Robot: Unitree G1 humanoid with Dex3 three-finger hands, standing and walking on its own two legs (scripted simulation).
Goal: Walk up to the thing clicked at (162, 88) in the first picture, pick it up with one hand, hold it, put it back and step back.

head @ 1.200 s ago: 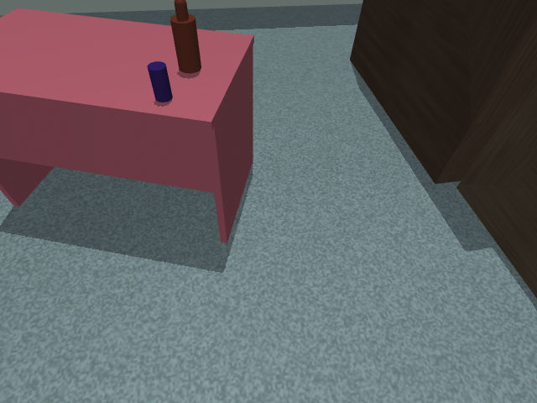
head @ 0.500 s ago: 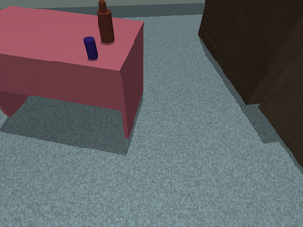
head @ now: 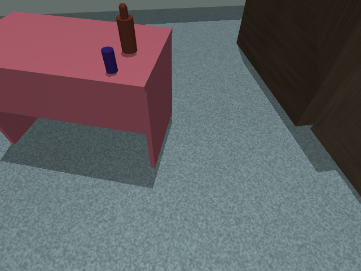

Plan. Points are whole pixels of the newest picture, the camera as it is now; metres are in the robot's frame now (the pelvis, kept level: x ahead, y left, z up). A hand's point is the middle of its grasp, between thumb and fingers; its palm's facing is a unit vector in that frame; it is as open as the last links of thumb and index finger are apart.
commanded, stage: walk up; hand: left
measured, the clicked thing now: (109, 60) +0.96 +0.29 -0.06
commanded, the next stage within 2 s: none
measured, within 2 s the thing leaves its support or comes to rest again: neither
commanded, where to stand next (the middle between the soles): +0.53 +0.16 m, yaw -12 degrees
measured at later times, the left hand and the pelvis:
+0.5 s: hand (28, 248) +0.22 +0.38 -0.14, palm faces -0.15 -0.90 -0.41, open 7.4 cm; pelvis +0.13 +0.10 -0.01, yaw -5 degrees
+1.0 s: hand (28, 191) +0.39 +0.46 -0.17, palm faces -0.16 -0.88 -0.45, open 7.4 cm; pelvis +0.32 +0.17 -0.04, yaw -9 degrees
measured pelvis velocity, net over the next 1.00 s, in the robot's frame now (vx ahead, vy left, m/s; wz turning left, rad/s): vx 0.32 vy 0.17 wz -0.15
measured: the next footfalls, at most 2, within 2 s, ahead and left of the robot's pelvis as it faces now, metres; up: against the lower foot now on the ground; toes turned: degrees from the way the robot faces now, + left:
left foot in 0.22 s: +0.16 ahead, +0.21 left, +0.00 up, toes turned +1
right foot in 0.58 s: +0.28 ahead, -0.03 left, +0.00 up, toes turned -10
